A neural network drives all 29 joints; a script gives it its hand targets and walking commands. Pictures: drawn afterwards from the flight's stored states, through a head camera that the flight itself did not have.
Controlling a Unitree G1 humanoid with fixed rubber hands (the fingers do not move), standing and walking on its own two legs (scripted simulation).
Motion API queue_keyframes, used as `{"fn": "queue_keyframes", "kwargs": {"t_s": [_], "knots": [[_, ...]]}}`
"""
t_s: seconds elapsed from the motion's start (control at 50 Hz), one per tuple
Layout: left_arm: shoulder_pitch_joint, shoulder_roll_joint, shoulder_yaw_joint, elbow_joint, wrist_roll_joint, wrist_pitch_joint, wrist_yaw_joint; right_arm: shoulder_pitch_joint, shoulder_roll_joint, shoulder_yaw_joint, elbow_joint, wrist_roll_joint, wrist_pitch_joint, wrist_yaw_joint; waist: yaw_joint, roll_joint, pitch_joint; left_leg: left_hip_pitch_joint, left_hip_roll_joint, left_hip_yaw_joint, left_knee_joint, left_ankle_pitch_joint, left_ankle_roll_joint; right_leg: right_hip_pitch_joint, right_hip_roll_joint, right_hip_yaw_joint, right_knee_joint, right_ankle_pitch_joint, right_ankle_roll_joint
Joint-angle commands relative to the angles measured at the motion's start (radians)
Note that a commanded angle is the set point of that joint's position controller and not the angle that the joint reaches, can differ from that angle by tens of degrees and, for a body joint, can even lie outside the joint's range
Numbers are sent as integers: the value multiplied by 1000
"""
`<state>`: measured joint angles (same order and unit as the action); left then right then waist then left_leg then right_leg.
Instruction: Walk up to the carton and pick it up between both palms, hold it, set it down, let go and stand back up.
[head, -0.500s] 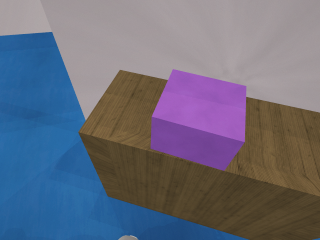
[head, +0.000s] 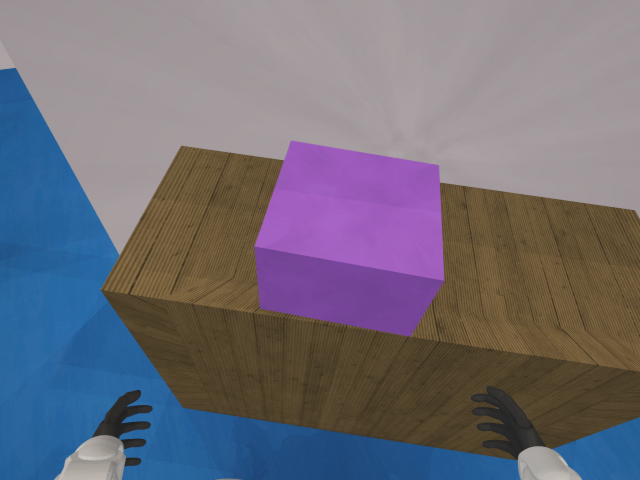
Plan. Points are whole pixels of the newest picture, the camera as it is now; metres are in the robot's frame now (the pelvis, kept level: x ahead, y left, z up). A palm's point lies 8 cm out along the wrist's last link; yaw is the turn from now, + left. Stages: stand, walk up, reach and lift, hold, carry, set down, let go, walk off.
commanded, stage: reach and lift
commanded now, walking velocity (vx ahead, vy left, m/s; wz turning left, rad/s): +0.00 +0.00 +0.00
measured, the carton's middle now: (349, 236) +0.46 -0.03 -0.01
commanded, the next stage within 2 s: none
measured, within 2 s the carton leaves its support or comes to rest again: neither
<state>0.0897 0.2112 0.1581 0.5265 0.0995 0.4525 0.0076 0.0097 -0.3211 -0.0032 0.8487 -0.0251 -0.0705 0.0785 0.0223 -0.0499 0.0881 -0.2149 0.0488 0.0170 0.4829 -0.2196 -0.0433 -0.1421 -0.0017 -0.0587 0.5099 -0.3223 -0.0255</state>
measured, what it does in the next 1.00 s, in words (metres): stands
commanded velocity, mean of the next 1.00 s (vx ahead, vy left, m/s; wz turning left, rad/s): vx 0.00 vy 0.00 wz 0.00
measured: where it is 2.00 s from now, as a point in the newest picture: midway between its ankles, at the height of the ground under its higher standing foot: outside the picture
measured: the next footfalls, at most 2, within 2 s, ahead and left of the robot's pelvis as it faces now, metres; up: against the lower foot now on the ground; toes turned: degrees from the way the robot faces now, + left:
none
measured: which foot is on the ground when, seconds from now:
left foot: down 0.00-1.00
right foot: down 0.00-1.00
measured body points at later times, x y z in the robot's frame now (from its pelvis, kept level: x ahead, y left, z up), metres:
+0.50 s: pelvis +0.03 +0.01 +0.01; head +0.03 +0.03 +0.46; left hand +0.19 +0.25 -0.07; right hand +0.22 -0.25 -0.05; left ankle +0.03 +0.15 -0.74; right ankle -0.03 -0.10 -0.74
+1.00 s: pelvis +0.01 +0.01 +0.01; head +0.00 +0.03 +0.46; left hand +0.19 +0.24 -0.04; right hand +0.19 -0.23 -0.02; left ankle +0.03 +0.15 -0.74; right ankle -0.03 -0.10 -0.74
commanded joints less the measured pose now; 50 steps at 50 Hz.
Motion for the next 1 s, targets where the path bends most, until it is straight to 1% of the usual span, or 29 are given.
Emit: {"fn": "queue_keyframes", "kwargs": {"t_s": [0.0, 0.02, 0.04, 0.08, 0.1, 0.12, 0.18, 0.26, 0.32, 0.4, 0.54, 0.7, 0.84, 0.98], "knots": [[-69, 142, 41, -119, -12, -70, 4, -81, -62, -26, -94, 3, -43, -8, 26, 25, -147, 110, -80, 77, -24, 179, 14, -60, 1, 7, -132, 233, 47], [-58, 136, 28, -124, -25, -85, 0, -66, -68, -36, -94, 4, -55, -12, 12, 30, -146, 130, -81, 78, -24, 200, 12, -65, 3, 1, -138, 264, 49], [-51, 129, 15, -135, -36, -98, -2, -55, -72, -36, -88, 10, -71, -14, 7, 48, -150, 142, -81, 75, -24, 215, 5, -71, 5, 0, -142, 275, 45], [-19, 123, 4, -143, -52, -129, -4, -41, -79, -37, -75, 25, -104, -23, 3, 42, -182, 199, -83, 59, -26, 299, -2, -62, 14, -10, -145, 350, 46], [-12, 124, 1, -149, -63, -146, -6, -40, -90, -41, -82, 19, -123, -25, 0, 37, -196, 211, -81, 55, -24, 337, -6, -54, 19, -9, -150, 383, 46], [-9, 110, -6, -103, -72, -146, -14, -82, -81, -26, -87, 28, -137, -28, 0, -10, -196, 217, -75, 32, -1, 320, 31, -88, 30, -12, -139, 421, 61], [15, 106, -6, -143, -79, -170, -18, -61, -107, -21, -53, 48, -175, -39, -10, 6, -219, 263, -73, 22, -4, 374, 24, -76, 35, -24, -138, 470, 64], [92, 78, -14, -162, -76, -199, -16, -34, -124, -1, -30, 77, -202, -39, -15, 23, -207, 336, -74, 8, -32, 459, 17, -70, 51, -34, -173, 493, 53], [102, 68, -17, -180, -72, -223, -13, -30, -119, 2, -51, 87, -212, -34, -8, 26, -192, 343, -74, 8, -52, 465, 15, -67, 55, -32, -201, 465, 45], [100, 55, -29, -202, -71, -260, -8, -11, -103, -3, -92, 97, -218, -27, 0, 34, -171, 345, -73, 12, -75, 435, 13, -70, 52, -21, -234, 411, 36], [111, 47, -58, -231, -87, -307, -3, 44, -79, -27, -180, 104, -207, -24, 1, 40, -131, 342, -72, 19, -112, 356, 15, -85, 42, -1, -277, 301, 25], [130, 54, -84, -259, -127, -354, 4, 112, -42, -62, -316, 95, -176, -27, 4, 29, -88, 312, -68, 33, -153, 257, 20, -104, 33, 19, -304, 179, 21], [154, 62, -105, -289, -164, -412, 17, 174, -13, -81, -430, 99, -156, -27, 10, 22, -70, 291, -63, 43, -177, 202, 18, -111, 24, 40, -312, 122, 16], [158, 71, -133, -317, -197, -472, 32, 187, -1, -103, -510, 121, -153, -24, 27, 33, -71, 272, -56, 46, -184, 179, 8, -111, 21, 49, -308, 90, 6]]}}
